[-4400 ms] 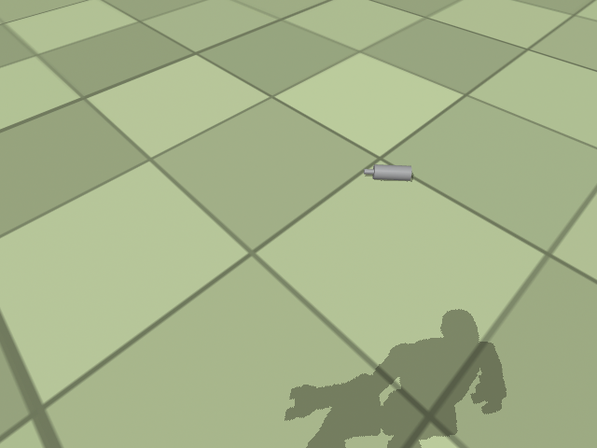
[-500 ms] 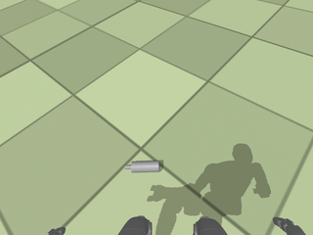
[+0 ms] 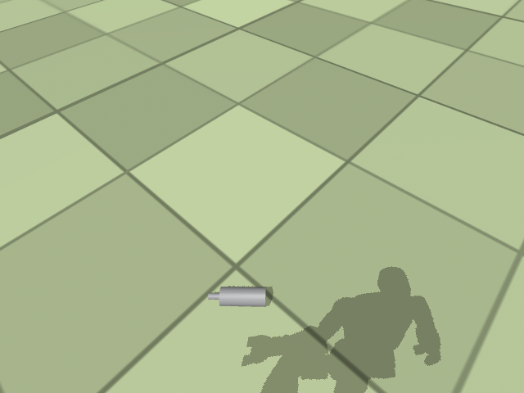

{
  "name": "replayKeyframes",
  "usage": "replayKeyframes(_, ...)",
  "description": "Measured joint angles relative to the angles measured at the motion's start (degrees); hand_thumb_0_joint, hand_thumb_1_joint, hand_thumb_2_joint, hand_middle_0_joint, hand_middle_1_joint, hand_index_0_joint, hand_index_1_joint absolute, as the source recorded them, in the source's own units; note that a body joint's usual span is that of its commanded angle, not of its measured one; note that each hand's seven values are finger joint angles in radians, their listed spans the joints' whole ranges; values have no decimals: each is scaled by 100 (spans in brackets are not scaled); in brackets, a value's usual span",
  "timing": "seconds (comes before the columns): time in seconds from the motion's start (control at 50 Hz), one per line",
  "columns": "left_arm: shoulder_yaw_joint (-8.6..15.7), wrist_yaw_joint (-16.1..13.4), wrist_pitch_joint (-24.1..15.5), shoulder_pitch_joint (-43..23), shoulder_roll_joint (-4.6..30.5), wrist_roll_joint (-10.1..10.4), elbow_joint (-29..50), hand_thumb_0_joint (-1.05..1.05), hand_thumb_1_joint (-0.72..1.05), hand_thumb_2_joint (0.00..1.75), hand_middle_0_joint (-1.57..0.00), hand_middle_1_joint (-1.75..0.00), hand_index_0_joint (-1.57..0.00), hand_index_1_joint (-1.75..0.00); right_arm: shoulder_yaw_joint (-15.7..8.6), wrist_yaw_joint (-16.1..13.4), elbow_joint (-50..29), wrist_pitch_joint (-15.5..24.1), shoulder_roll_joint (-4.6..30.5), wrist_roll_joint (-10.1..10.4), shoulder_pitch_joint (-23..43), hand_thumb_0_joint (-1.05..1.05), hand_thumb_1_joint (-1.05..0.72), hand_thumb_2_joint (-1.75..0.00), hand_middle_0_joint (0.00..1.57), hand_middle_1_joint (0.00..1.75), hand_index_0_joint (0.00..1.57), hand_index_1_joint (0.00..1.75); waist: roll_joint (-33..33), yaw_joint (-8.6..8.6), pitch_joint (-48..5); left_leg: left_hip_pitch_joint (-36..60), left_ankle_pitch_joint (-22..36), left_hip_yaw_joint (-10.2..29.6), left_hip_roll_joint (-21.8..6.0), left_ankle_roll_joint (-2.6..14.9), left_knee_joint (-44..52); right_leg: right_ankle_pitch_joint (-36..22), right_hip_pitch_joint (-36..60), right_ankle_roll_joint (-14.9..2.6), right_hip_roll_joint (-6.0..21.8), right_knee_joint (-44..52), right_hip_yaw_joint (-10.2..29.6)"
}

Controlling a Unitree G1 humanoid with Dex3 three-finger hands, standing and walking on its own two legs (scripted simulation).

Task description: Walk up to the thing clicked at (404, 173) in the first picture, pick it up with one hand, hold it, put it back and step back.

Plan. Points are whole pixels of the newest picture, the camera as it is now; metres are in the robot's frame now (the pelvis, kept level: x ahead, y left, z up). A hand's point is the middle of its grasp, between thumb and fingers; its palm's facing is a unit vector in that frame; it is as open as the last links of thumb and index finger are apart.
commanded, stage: walk up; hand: left
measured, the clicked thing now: (237, 296) +0.57 +0.14 -0.73
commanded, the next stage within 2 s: none
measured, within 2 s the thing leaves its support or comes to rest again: neither
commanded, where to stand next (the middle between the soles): +0.10 +0.00 m, yaw -2 degrees
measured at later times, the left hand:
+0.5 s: hand out of the picture +0.11 +0.25 -0.13, palm faces -0.02 -0.93 -0.36, open 7.4 cm
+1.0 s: hand out of the picture +0.11 +0.24 -0.13, palm faces -0.04 -0.94 -0.35, open 7.4 cm
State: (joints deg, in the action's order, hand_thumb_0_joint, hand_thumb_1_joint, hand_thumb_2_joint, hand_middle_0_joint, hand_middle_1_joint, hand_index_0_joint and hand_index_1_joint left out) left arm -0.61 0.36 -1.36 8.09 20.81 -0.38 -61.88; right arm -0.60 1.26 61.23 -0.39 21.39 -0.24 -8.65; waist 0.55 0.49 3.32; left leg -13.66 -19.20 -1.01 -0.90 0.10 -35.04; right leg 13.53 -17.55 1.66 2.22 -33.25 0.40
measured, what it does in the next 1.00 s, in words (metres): stands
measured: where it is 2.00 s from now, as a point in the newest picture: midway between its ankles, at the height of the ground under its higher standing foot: outside the picture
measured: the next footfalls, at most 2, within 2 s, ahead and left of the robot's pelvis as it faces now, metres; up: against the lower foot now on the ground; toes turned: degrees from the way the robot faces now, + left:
left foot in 1.32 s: +0.12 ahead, +0.17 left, +0.00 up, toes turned +2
right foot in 1.74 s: +0.06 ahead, -0.14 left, +0.00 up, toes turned -3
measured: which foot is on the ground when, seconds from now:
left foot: down 0.00-1.00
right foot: down 0.00-1.00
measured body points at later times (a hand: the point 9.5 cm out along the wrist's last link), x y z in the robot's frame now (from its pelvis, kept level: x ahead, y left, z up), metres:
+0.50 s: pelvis +0.02 +0.00 +0.02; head +0.03 -0.01 +0.47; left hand +0.11 +0.30 -0.11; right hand +0.12 -0.31 -0.11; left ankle +0.00 +0.12 -0.73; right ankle +0.05 -0.14 -0.73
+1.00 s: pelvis +0.02 -0.01 +0.02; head +0.03 -0.01 +0.47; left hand +0.12 +0.29 -0.11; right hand +0.08 -0.31 -0.12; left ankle +0.00 +0.12 -0.73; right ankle +0.05 -0.14 -0.73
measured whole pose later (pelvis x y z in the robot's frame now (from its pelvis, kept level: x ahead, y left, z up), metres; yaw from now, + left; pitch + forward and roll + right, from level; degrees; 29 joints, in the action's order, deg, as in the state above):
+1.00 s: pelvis +0.02 -0.01 +0.02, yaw -1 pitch -2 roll +0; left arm 0.2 0.1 -1.0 3.9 19.5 -0.7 -66.0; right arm -1.1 0.9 65.5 -0.6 20.3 -0.3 -6.2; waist 0.6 -0.2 3.2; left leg -4.4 -13.2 -2.0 -1.1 -0.7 -19.9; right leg 8.8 -9.9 1.7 1.9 -20.9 0.9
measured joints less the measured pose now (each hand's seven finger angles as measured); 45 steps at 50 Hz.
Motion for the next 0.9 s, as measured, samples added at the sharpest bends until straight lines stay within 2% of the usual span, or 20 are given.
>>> replayKeyframes(0.16,-26,-9,-33,-273,-21,63,-217,1,90,89,-21,-30,-20,-30,44,-19,203,61,-106,14,334,0,-90,-90,21,30,20,30,-78,37,-49,374,266,-19,20,-15,644,-232,347,39,16,578,2)
replayKeyframes(0.36,-1,-24,-20,-469,-8,26,-393,1,90,89,-21,-30,-20,-30,-25,-37,284,49,-69,34,593,0,-90,-90,21,30,20,30,-22,20,-42,706,505,-38,26,-38,1215,-414,627,39,18,1043,5)
replayKeyframes(0.9,75,-21,33,-413,-139,-36,-437,1,90,89,-21,-30,-20,-30,-50,-34,453,-20,-106,-5,263,0,-90,-90,21,30,20,30,14,-69,-8,925,614,-89,-14,-79,1523,-484,773,5,-28,1243,44)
